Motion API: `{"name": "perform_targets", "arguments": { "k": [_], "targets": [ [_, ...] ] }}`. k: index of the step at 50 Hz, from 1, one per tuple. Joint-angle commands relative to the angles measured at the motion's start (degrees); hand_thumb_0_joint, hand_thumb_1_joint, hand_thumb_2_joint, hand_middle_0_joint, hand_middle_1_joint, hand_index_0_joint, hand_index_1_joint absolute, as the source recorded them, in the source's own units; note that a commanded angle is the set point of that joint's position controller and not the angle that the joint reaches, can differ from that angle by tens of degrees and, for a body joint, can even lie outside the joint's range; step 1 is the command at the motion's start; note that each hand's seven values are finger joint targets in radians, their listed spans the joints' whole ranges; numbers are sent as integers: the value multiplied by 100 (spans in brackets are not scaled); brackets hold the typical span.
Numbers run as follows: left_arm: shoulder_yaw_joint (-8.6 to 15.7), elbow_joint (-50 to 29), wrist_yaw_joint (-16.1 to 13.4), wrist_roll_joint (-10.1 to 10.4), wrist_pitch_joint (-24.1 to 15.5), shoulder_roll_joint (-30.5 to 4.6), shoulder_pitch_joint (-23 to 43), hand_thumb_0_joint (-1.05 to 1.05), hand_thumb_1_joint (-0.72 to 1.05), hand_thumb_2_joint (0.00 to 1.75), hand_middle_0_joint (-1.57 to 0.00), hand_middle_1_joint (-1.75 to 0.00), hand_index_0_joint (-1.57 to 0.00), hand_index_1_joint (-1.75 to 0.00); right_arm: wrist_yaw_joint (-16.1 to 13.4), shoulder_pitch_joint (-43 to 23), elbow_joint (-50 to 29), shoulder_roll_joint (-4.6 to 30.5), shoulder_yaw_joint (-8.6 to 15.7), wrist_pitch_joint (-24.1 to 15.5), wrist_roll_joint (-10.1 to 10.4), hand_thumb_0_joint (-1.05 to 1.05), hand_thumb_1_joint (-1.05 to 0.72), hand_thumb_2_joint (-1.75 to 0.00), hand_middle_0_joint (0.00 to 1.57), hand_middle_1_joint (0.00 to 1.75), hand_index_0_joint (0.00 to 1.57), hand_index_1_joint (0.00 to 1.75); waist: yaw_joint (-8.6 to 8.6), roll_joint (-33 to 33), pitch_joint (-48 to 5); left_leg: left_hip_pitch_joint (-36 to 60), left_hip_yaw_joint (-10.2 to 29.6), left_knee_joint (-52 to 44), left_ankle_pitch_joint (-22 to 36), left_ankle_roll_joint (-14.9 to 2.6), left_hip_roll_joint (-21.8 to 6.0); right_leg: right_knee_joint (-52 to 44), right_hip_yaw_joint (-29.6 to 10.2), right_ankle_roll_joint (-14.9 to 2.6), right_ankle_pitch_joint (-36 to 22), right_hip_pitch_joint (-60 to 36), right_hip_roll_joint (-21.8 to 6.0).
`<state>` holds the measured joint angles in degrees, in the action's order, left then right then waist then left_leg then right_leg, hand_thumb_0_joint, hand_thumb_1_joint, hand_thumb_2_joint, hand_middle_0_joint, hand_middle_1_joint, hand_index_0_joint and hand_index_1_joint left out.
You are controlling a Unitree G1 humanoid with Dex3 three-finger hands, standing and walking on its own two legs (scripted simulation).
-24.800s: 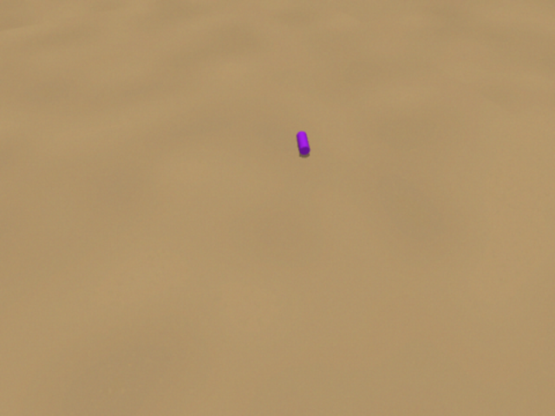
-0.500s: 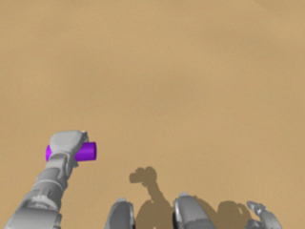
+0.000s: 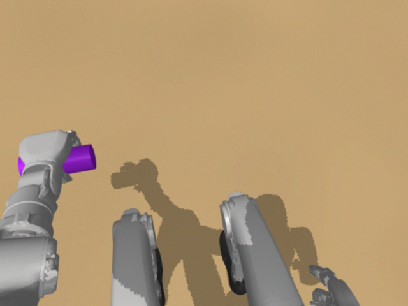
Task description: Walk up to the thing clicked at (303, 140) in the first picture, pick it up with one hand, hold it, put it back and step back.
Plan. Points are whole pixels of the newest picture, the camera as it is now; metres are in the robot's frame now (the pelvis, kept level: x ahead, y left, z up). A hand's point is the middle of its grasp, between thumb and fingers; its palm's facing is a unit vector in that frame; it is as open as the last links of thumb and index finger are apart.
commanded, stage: crouch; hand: left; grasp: from above
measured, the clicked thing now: (59, 162) +0.43 +0.27 -0.17
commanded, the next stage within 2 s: lower in 0.94 s
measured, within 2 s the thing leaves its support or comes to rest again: neither
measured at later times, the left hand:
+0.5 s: hand (74, 164) +0.45 +0.27 -0.26, palm faces -0.47 -0.05 -0.88, open 8.6 cm
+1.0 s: hand (80, 163) +0.46 +0.28 -0.31, palm faces -0.46 -0.04 -0.89, open 8.5 cm
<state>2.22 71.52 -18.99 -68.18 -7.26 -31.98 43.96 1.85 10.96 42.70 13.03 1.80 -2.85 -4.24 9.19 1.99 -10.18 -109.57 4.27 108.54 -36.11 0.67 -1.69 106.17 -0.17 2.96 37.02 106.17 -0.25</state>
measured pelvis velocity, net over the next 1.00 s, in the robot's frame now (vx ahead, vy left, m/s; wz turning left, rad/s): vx -0.01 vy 0.00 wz -0.07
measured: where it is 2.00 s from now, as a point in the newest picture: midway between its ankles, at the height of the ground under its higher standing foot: (195, 280)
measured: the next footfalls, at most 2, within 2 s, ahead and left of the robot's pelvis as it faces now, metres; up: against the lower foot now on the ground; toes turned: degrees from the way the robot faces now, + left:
none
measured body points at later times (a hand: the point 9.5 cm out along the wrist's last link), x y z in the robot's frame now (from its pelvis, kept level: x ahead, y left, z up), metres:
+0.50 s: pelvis -0.01 +0.00 -0.09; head +0.24 +0.05 +0.28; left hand +0.47 +0.27 -0.21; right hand +0.05 -0.29 -0.20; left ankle +0.08 +0.13 -0.45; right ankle +0.08 -0.15 -0.45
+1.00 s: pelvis -0.01 +0.00 -0.15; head +0.24 +0.05 +0.22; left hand +0.48 +0.28 -0.26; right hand +0.02 -0.28 -0.25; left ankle +0.08 +0.13 -0.45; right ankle +0.08 -0.14 -0.45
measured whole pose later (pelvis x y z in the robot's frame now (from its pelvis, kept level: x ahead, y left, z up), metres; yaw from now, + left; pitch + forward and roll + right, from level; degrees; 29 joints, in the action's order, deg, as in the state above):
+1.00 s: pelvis -0.01 +0.00 -0.15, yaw -4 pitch +35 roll -8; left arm 7.3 84.9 -21.8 -73.5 -12.2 -44.9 56.7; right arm 7.3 8.5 43.0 15.1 -3.6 -2.9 -8.2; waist 13.9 -1.1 -2.4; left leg -132.8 9.2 136.0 -38.4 1.8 -0.8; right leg 131.8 1.8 3.5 39.0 128.0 1.9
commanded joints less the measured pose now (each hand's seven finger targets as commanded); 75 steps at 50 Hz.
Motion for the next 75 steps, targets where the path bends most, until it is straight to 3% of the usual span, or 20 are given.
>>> {"name": "perform_targets", "arguments": {
  "k": [1, 5, 6, 10, 14, 15, 17, 20, 23, 27, 34, 41, 44, 46, 53, 56, 57, 59, 61, 75],
  "targets": [
    [428, -1236, -409, -115, -172, -1794, 2351, 0, 68, 63, -101, -60, -104, -57, 14, 1020, -115, 1353, 421, -164, -71, 0, -89, -90, 20, 30, 20, 30, 14, 1310, -4214, 3247, -86, -844, 1273, -95, 121, -712, 528, -518, -1196, -1151, 128],
    [487, -821, -506, -243, -178, -1836, 2175, 0, 66, 63, -101, -56, -104, -54, 124, 1089, -102, 1367, 395, -145, -140, 0, -90, -90, 20, 30, 20, 30, 92, 1222, -4001, 3011, -123, -491, 1409, -108, 102, -476, 570, -496, -1314, -889, 137],
    [441, -1015, -522, -249, -187, -1817, 2468, 0, 65, 62, -101, -56, -104, -53, 143, 1071, -69, 1361, 381, -144, -166, 0, -89, -90, 20, 30, 20, 30, 107, 1406, -4096, 2971, -164, -399, 1446, -110, 102, -393, 569, -506, -1362, -848, 153],
    [516, -862, -530, -235, -104, -1946, 2320, 0, 68, 60, -103, -55, -106, -52, 243, 1085, -119, 1373, 371, -127, -196, 0, -90, -90, 20, 30, 20, 30, 51, 1412, -4100, 2746, -256, -92, 1531, -155, 94, -243, 569, -474, -1496, -883, 182],
    [514, -592, -456, -188, -79, -1948, 2329, 0, 71, 61, -105, -55, -107, -53, 310, 1051, -123, 1384, 357, -104, -219, 0, -90, -90, 20, 30, 20, 30, 126, 1365, -3790, 2347, -229, 91, 1324, -154, 88, 13, 615, -475, -1367, -708, 183],
    [519, -856, -439, -177, -104, -2089, 2652, 0, 69, 60, -104, -54, -106, -52, 312, 987, -123, 1391, 365, -86, -210, 0, -90, -90, 20, 30, 20, 30, 111, 1423, -3985, 2266, -236, 149, 1271, -159, 76, 80, 623, -489, -1343, -685, 225],
    [512, -411, -404, -197, -82, -2059, 2394, 0, 69, 58, -104, -53, -106, -50, 335, 1034, -125, 1395, 345, -69, -209, 0, -90, -90, 20, 30, 20, 30, 176, 1228, -3586, 2021, -222, 225, 1150, -163, 78, 134, 638, -478, -1248, -545, 208],
    [531, -580, -386, -192, -175, -2189, 2734, 0, 70, 58, -105, -52, -107, -50, 352, 999, -104, 1442, 331, -51, -224, 0, -90, -90, 20, 30, 20, 30, 185, 1315, -3775, 1924, -235, 395, 1102, -164, 79, 293, 650, -482, -1262, -489, 247],
    [544, -238, -367, -207, -234, -2244, 2644, 0, 73, 56, -107, -53, -109, -50, 385, 980, -110, 1439, 267, -45, -244, 0, -90, -90, 20, 30, 20, 30, 264, 1169, -3474, 1549, -242, 542, 904, -179, 92, 396, 669, -466, -1104, -400, 243],
    [605, -141, -396, -303, -321, -2423, 2769, 0, 72, 58, -106, -53, -109, -50, 404, 1030, -71, 1482, 217, -28, -264, 0, -90, -90, 20, 30, 20, 30, 222, 1347, -3635, 1544, -258, 745, 1024, -164, 103, 611, 685, -478, -1182, -273, 258],
    [600, 222, -445, -366, -416, -2595, 2965, 0, 75, 52, -108, -51, -111, -48, 457, 964, -58, 1542, 113, -20, -315, 0, -90, -90, 20, 30, 20, 30, 347, 1481, -3300, 1277, -218, 896, 577, -148, 116, 875, 803, -508, -797, 154, 274],
    [620, 208, -524, -427, -482, -2793, 3277, 0, 75, 54, -109, -48, -111, -46, 470, 968, -17, 1585, -23, -26, -358, 0, -90, -90, 20, 30, 20, 30, 432, 1581, -3436, 1048, -207, 1201, 657, -166, 118, 1125, 858, -495, -922, 225, 308],
    [745, 178, -565, -412, -503, -3007, 3278, 0, 75, 50, -110, -44, -112, -42, 464, 906, -31, 1635, -50, -29, -370, 0, -90, -90, 20, 30, 20, 30, 348, 1691, -3328, 975, -205, 1207, 522, -162, 132, 1199, 882, -504, -798, 368, 288],
    [638, 442, -561, -444, -484, -2881, 3152, 0, 74, 52, -110, -44, -111, -43, 467, 893, -14, 1612, -80, -32, -374, 0, -90, -90, 20, 30, 20, 30, 405, 1618, -3223, 915, -209, 1297, 501, -167, 123, 1225, 893, -501, -803, 419, 319],
    [671, 327, -515, -410, -493, -3033, 3124, 0, 75, 53, -114, -42, -114, -42, 502, 987, 5, 1630, -169, -20, -416, 0, -90, -90, 20, 30, 20, 30, 425, 1498, -3384, 707, -228, 1534, 847, -209, 116, 1290, 881, -428, -1192, -10, 343],
    [643, 526, -505, -372, -495, -2948, 3111, 0, 78, 50, -114, -44, -116, -42, 504, 942, -10, 1670, -179, -5, -418, 0, -90, -90, 20, 30, 20, 30, 489, 1500, -3222, 713, -169, 1532, 805, -181, 119, 1392, 959, -454, -1114, 230, 337],
    [515, 735, -486, -347, -500, -2763, 3020, 0, 78, 50, -115, -43, -116, -41, 512, 925, -11, 1665, -196, -11, -423, 0, -90, -90, 20, 30, 20, 30, 550, 1466, -3010, 687, -137, 1558, 786, -174, 102, 1421, 985, -465, -1098, 348, 347],
    [517, 798, -484, -375, -547, -2875, 3058, 0, 77, 50, -114, -43, -115, -42, 512, 875, -17, 1703, -232, -2, -425, 0, -90, -90, 20, 30, 20, 30, 575, 1458, -2914, 607, -107, 1650, 780, -184, 101, 1467, 1006, -461, -1105, 419, 359],
    [653, 707, -540, -426, -606, -3139, 3124, 0, 79, 50, -116, -42, -117, -41, 516, 884, -14, 1733, -274, 2, -447, 0, -90, -90, 20, 30, 20, 30, 535, 1560, -2918, 610, -125, 1710, 853, -172, 117, 1524, 993, -458, -1154, 386, 341],
    [897, 674, -1077, -672, -741, -3444, 3213, 0, 86, 52, -119, -41, -121, -40, 600, 815, -15, 1815, -426, -75, -676, 0, -89, -89, 20, 30, 20, 30, 645, 1990, -3099, 697, -77, 2012, 938, -150, 86, 1765, 1087, -422, -1315, 440, 407]
  ]
}}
